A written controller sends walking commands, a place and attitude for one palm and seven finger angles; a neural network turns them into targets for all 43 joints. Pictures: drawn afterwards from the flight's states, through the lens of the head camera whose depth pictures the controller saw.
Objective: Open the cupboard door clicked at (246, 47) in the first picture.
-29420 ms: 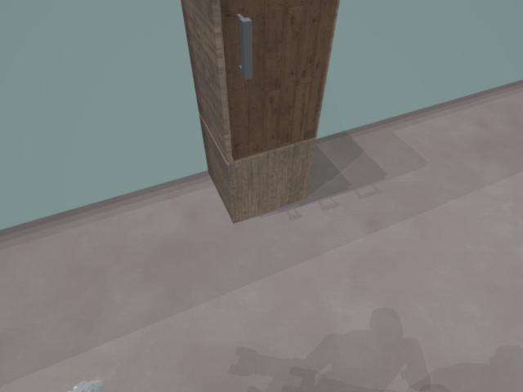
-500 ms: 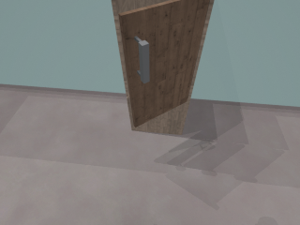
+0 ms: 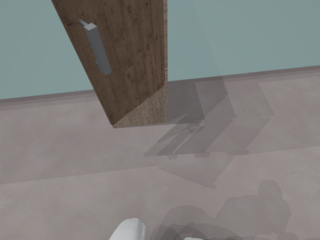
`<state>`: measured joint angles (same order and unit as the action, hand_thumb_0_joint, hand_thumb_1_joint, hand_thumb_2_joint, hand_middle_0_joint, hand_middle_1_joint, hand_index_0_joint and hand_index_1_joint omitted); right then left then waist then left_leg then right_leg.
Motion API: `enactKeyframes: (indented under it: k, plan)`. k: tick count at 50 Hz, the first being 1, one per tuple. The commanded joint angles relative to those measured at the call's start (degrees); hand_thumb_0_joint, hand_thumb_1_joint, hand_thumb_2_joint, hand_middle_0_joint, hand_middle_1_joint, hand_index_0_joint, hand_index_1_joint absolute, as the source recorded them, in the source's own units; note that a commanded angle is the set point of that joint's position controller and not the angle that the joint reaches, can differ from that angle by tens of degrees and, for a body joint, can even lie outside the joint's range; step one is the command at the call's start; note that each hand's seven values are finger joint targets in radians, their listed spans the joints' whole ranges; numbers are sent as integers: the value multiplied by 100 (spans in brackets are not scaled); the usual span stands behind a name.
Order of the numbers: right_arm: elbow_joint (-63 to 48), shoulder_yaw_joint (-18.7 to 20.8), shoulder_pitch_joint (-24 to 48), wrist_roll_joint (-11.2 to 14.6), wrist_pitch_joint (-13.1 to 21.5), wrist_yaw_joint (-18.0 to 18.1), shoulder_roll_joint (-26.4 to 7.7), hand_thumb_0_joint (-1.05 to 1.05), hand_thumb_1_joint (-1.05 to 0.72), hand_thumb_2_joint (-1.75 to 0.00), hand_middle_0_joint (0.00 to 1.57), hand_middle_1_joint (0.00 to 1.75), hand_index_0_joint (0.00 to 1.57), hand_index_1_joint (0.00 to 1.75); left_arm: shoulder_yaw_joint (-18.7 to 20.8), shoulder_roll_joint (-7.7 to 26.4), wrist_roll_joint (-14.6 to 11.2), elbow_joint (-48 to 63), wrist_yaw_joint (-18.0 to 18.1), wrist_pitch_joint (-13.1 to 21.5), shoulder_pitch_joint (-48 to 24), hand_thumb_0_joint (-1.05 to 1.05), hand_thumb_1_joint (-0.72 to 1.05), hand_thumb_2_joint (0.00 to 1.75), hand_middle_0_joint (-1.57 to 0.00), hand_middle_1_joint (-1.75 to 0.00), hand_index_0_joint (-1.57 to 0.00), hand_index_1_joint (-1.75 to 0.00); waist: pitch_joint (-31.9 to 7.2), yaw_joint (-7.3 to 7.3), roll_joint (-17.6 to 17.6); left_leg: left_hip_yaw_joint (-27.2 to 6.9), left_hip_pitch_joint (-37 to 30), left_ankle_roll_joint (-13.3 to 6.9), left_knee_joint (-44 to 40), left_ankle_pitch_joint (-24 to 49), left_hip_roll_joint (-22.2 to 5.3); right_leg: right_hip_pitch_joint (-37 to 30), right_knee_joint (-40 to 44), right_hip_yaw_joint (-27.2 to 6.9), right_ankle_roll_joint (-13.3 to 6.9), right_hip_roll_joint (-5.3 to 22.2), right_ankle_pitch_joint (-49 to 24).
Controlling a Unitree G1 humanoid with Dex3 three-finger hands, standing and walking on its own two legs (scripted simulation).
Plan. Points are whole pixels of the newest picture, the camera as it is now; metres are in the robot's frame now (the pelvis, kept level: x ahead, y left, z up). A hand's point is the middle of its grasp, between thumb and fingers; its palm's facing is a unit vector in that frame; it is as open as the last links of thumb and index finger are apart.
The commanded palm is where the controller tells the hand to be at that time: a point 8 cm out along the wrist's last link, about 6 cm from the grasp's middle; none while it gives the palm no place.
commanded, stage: walk to a spot facing it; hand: left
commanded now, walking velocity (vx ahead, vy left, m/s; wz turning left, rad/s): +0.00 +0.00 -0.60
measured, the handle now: (94, 48) +0.61 +0.25 +0.09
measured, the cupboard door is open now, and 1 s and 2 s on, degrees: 38 38 38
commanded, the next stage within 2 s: none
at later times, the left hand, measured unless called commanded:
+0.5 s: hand (95, 217) +0.17 +0.21 -0.16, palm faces -0.25 -0.94 -0.25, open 7.4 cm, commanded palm none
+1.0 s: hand (141, 192) +0.25 +0.09 -0.16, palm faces -0.59 -0.78 -0.20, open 7.4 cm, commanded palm none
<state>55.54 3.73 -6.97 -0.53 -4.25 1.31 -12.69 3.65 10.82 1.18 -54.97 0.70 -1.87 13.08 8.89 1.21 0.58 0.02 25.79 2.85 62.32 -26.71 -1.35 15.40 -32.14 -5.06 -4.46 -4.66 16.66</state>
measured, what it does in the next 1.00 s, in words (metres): steps on the spot, turning right: left foot, then right foot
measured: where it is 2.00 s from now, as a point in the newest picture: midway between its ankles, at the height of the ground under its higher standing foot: (215, 239)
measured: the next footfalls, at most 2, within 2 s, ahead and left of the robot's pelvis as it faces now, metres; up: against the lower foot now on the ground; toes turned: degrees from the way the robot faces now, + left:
left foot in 0.30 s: +0.07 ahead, +0.17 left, +0.00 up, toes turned -14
right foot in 0.56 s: +0.03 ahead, -0.13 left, +0.00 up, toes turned -21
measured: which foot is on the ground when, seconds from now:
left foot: up 0.00-0.28, down 0.30-0.56, up 0.58-0.76, down 0.78-1.00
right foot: down 0.00-0.28, up 0.30-0.54, down 0.56-0.78, up 0.80-1.00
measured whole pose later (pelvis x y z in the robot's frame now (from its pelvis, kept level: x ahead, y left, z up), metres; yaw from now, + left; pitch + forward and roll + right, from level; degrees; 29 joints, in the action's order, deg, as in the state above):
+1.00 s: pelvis +0.04 +0.00 +0.00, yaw -36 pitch +2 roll -2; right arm 52.3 1.4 -16.6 -2.0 -0.7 1.0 -12.9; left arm 3.6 14.0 0.8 -50.2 -2.7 -3.1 6.0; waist 6.4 -1.2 0.8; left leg 6.7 14.9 3.8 31.8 -17.5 -9.7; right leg 20.9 -42.8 4.4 1.2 -0.3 24.8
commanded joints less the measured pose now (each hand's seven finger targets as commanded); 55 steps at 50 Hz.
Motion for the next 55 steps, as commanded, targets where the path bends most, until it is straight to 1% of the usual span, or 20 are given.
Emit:
enactKeyframes:
  k: [1,8,12,14,15,16,19,25,26,27,28,29,37,39,41,47,50,51,52,55]
  plan:
    - [-600,97,273,18,222,53,-334,0,-90,-90,20,30,20,30,354,1203,14,300,130,120,396,0,90,90,-20,-30,-20,-30,-1216,92,-640,-175,446,80,-327,164,-33,-1232,1074,-1983,-709,1518,-2910]
    - [-799,95,502,77,312,103,-349,0,-90,-90,20,30,20,30,425,1290,48,313,92,73,483,0,90,90,-20,-30,-20,-30,-1188,172,-914,-225,122,6,-1492,45,151,-1280,955,-2434,-706,1392,-3273]
    - [-606,98,-254,95,399,171,-462,0,-90,-90,20,30,20,30,395,1206,-9,459,82,33,-31,0,90,90,-20,-30,-20,-30,-1404,-269,-687,-291,-1699,-68,-3657,1206,81,-178,449,-2242,-173,995,-2770]
    - [-684,267,-433,-49,472,201,-1338,0,-90,-90,20,30,20,30,267,724,-100,673,-48,44,91,0,90,90,-20,-30,-20,-30,-1430,-236,1797,-2475,-2953,-987,-4718,1944,-2248,1781,-1270,-592,499,-149,1446]
    - [-785,244,-473,-115,439,232,-1436,0,-90,-90,20,30,20,30,301,931,-29,842,-101,76,-140,0,90,90,-20,-30,-20,-30,-1133,-291,1352,-2707,-2290,-1559,-4644,2459,-2812,1850,-2390,36,694,133,1991]
    - [-848,235,-482,-192,465,186,-1370,0,-90,-90,20,30,20,30,312,913,42,877,-149,74,-295,0,90,90,-20,-30,-20,-30,-1067,-305,580,-2460,-1865,-1694,-4562,2652,-2670,1804,-3070,86,710,262,1815]
    - [-900,139,-199,-188,453,180,-1024,0,-90,-90,20,30,20,30,288,775,-1,822,-244,-10,-448,0,90,90,-20,-30,-20,-30,-885,-87,1371,-728,-1789,-1102,-3977,4280,-1652,1738,-3043,396,778,504,1338]
    - [-838,234,-475,-129,404,101,-1292,0,-90,-90,20,30,20,30,229,829,-23,785,-318,51,-186,0,90,90,-20,-30,-20,-30,-1101,-30,1095,155,-1440,-501,-3007,4090,-1394,-239,-236,1131,511,232,-100]
    - [-933,220,-331,-92,385,73,-1202,0,-90,-90,20,30,20,30,294,1093,-16,674,-291,90,276,0,90,90,-20,-30,-20,-30,-1232,227,523,364,-849,-254,-2169,3268,-1168,-1126,476,674,344,561,-1295]
    - [-1140,127,-294,7,381,30,-709,0,-90,-90,20,30,20,30,443,1855,64,599,-183,147,565,0,90,90,-20,-30,-20,-30,-1410,327,-1584,968,542,140,-698,634,-293,-1944,1091,-1764,-328,2179,-2974]
    - [-1259,67,-67,50,316,59,-785,0,-90,-90,20,30,20,30,459,2126,-17,540,-99,124,809,0,90,90,-20,-30,-20,-30,-1417,570,-1915,193,732,99,229,-1288,-243,-1503,1322,-2423,-1017,2880,-3020]
    - [-1264,76,10,37,313,43,-752,0,-90,-90,20,30,20,30,455,2028,4,614,-48,60,512,0,90,90,-20,-30,-20,-30,-1133,439,-1232,-62,762,18,452,-1093,-321,-1042,1251,-2301,-1128,2615,-1926]
    - [-564,30,-1253,9,370,37,-611,0,-90,-90,20,30,20,30,281,1435,-2,851,-49,-40,-816,0,90,90,-20,-30,-20,-30,-1103,-530,-659,333,-1756,19,-3262,1106,-77,879,525,-1226,-113,1222,-720]
    - [-687,196,-1280,-145,487,98,-1562,0,-90,-90,20,30,20,30,134,860,-95,1028,-152,-81,-571,0,90,90,-20,-30,-20,-30,-1096,-406,1971,-2407,-1982,-952,-4982,690,-2442,1905,-1813,238,562,93,1607]
    - [-810,181,-1080,-213,563,96,-1584,0,-90,-90,20,30,20,30,230,982,17,1042,-235,-36,-802,0,90,90,-20,-30,-20,-30,-1081,-320,649,-2261,-1220,-1416,-4876,1264,-2529,1552,-3248,251,596,405,1604]
    - [-585,149,-1228,-182,508,104,-1318,0,-90,-90,20,30,20,30,94,631,-42,931,-324,12,-854,0,90,90,-20,-30,-20,-30,-1298,-377,1243,164,-2157,-762,-3580,4569,-1713,732,-1122,1091,590,382,1137]
    - [-689,194,-980,-61,433,42,-1208,0,-90,-90,20,30,20,30,199,1029,-28,684,-253,87,-66,0,90,90,-20,-30,-20,-30,-1349,0,612,644,-1149,-206,-2508,3227,-1462,-989,761,707,330,645,-1118]
    - [-927,114,-806,6,412,14,-763,0,-90,-90,20,30,20,30,342,1658,45,584,-151,139,234,0,90,90,-20,-30,-20,-30,-1331,132,-1220,1206,324,158,-1358,1038,-668,-1879,1180,-1283,-203,2103,-2838]
    - [-1090,38,-443,36,340,37,-702,0,-90,-90,20,30,20,30,391,1998,-33,483,-88,119,542,0,90,90,-20,-30,-20,-30,-1266,433,-1725,583,700,185,-322,-1178,-370,-1469,1322,-1961,-860,2854,-3671]
    - [-907,68,-311,14,316,60,-663,0,-90,-90,20,30,20,30,345,1453,2,594,41,89,-116,0,90,90,-20,-30,-20,-30,-1215,58,-1489,-21,976,168,201,-342,-485,-1386,847,-1382,-787,1951,-3528]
